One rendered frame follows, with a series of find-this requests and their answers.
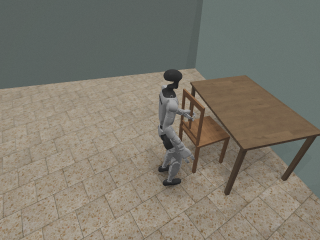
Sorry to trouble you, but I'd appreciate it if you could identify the robot right forearm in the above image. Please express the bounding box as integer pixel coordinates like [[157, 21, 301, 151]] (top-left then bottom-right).
[[164, 127, 185, 151]]

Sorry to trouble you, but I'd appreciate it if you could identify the table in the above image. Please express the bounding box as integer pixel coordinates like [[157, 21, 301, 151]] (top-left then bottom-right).
[[188, 75, 320, 196]]

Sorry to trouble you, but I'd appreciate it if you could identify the robot torso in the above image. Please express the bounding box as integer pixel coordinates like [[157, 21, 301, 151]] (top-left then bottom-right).
[[158, 87, 179, 141]]

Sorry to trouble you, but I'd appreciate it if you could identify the robot left forearm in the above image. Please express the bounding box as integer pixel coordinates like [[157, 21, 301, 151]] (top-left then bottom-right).
[[176, 108, 185, 115]]

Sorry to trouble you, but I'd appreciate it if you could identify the chair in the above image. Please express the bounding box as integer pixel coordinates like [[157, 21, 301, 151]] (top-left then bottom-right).
[[178, 88, 231, 174]]

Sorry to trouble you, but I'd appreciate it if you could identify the robot right upper arm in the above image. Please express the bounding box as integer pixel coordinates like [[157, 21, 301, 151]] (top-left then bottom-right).
[[162, 99, 178, 133]]

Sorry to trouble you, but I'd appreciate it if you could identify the robot right hand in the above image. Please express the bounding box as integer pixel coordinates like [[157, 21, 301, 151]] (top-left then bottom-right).
[[180, 147, 195, 163]]

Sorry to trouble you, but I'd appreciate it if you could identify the robot right shin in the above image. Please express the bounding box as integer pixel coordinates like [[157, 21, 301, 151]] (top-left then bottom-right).
[[167, 161, 182, 182]]

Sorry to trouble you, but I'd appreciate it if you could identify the robot left hand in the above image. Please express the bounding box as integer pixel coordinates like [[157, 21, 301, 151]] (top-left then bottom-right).
[[183, 109, 196, 121]]

